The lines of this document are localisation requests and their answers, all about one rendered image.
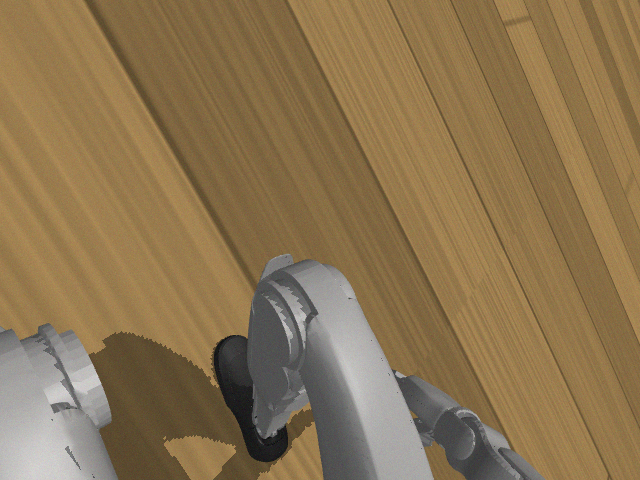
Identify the right robot arm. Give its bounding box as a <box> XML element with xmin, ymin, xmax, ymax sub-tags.
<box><xmin>434</xmin><ymin>407</ymin><xmax>546</xmax><ymax>480</ymax></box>

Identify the right robot foot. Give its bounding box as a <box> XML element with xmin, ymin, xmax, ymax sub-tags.
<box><xmin>214</xmin><ymin>335</ymin><xmax>288</xmax><ymax>462</ymax></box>

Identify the right robot hand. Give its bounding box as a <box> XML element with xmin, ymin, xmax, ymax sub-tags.
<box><xmin>392</xmin><ymin>369</ymin><xmax>462</xmax><ymax>447</ymax></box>

